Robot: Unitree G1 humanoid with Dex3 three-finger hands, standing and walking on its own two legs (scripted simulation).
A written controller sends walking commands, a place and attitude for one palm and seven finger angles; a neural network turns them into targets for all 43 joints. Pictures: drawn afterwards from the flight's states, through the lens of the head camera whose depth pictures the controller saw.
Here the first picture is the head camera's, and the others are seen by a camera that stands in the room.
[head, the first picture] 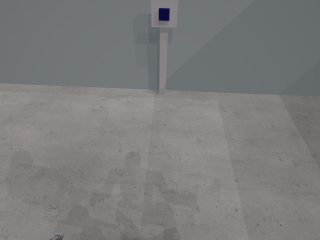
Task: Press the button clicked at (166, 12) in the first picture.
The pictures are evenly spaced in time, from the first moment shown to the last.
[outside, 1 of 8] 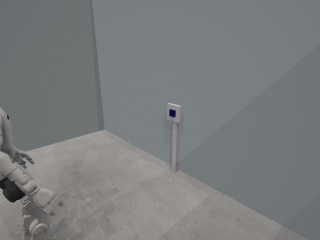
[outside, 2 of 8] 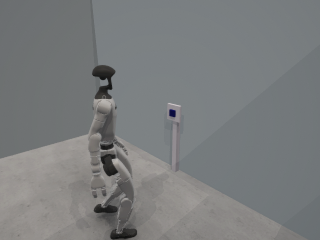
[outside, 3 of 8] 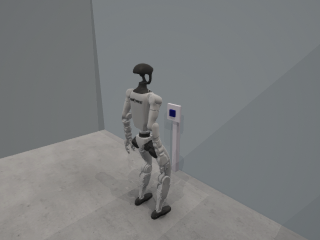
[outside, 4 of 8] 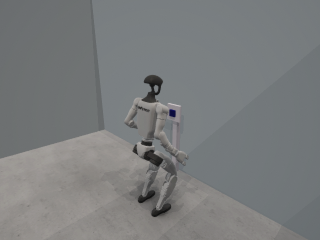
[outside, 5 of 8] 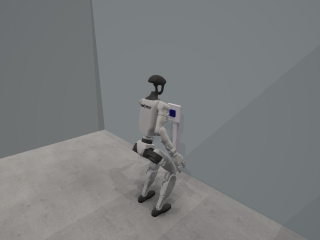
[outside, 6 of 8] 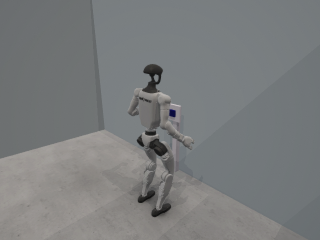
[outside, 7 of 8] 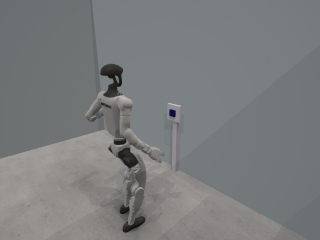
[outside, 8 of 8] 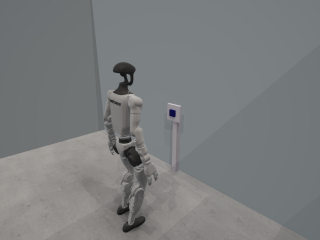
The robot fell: no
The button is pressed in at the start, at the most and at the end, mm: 0 9 0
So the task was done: yes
